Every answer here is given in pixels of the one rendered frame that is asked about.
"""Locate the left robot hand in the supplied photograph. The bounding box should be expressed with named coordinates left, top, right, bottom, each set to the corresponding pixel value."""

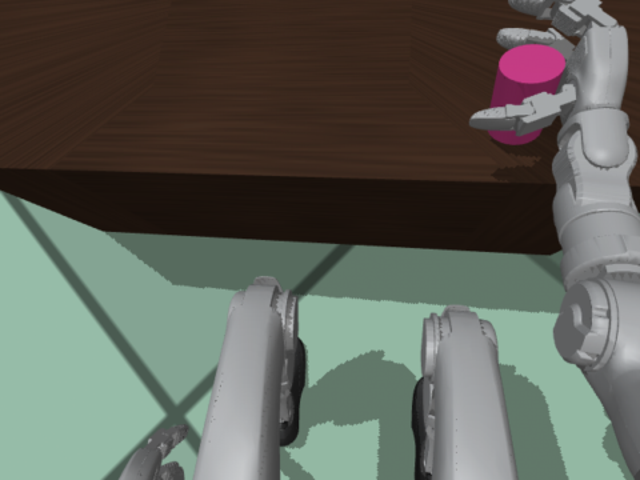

left=119, top=424, right=189, bottom=480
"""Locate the left robot foot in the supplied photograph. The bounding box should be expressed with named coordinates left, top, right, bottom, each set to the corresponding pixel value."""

left=280, top=337, right=306, bottom=446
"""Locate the right robot arm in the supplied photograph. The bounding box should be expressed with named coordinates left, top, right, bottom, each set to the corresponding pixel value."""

left=552, top=108, right=640, bottom=480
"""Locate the right robot hand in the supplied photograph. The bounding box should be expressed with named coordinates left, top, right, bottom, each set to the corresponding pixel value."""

left=469, top=0, right=629, bottom=137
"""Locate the can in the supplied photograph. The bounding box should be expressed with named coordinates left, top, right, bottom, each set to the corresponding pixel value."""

left=487, top=44, right=566, bottom=145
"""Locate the right robot foot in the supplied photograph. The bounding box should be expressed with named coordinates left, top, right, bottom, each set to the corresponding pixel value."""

left=412, top=377, right=432, bottom=480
